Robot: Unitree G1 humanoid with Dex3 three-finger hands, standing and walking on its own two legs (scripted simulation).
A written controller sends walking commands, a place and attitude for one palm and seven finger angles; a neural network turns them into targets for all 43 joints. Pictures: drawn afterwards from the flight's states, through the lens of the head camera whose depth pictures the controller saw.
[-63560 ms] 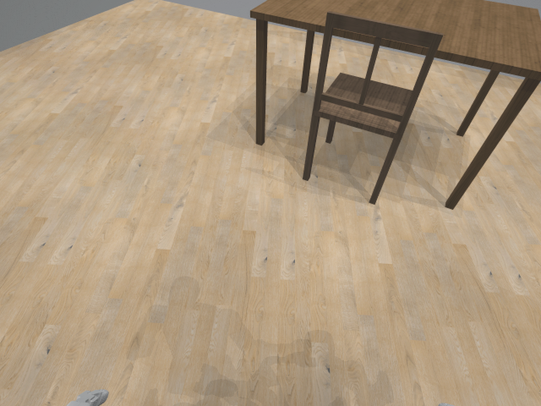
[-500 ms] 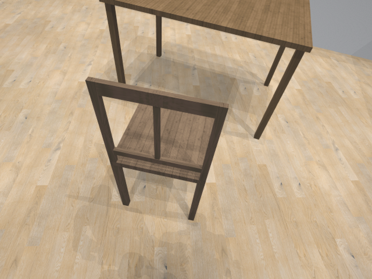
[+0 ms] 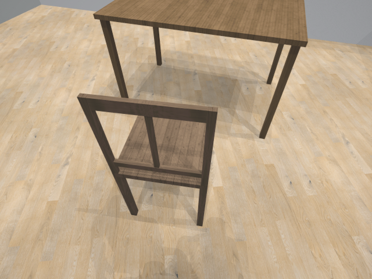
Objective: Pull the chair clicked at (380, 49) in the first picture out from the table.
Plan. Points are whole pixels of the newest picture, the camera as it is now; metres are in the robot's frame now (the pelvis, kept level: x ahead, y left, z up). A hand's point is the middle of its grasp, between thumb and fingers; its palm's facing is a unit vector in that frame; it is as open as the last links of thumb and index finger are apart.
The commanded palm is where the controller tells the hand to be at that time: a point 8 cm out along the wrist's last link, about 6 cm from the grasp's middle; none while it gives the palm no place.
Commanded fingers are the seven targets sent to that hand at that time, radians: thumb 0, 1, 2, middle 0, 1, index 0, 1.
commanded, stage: let the arm hang, fingers relaxed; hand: left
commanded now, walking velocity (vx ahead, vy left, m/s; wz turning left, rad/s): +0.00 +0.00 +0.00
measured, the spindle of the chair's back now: (153, 143) +0.55 +0.15 -0.11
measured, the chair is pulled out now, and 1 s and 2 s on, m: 0.63 0.63 0.63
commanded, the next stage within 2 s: look to check the result in 0.26 s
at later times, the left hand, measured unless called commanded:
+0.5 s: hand out of the picture +0.00 +0.16 -0.17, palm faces +0.02 -0.99 -0.17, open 7.4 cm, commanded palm none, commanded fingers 0.00 0.90 0.90 -0.20 -0.30 -0.20 -0.30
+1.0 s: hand out of the picture +0.01 +0.16 -0.17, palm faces +0.02 -0.98 -0.17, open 7.4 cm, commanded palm none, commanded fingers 0.00 0.90 0.90 -0.20 -0.30 -0.20 -0.30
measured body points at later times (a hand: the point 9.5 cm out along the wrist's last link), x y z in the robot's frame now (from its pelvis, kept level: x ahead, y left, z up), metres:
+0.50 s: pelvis +0.00 +0.00 +0.00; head +0.02 +0.00 +0.45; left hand +0.00 +0.21 -0.16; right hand -0.01 -0.21 -0.16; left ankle +0.03 +0.13 -0.74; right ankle +0.01 -0.11 -0.74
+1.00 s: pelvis +0.01 +0.00 +0.00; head +0.03 +0.00 +0.45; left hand +0.01 +0.21 -0.16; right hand -0.01 -0.21 -0.16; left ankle +0.03 +0.13 -0.74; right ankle +0.01 -0.11 -0.74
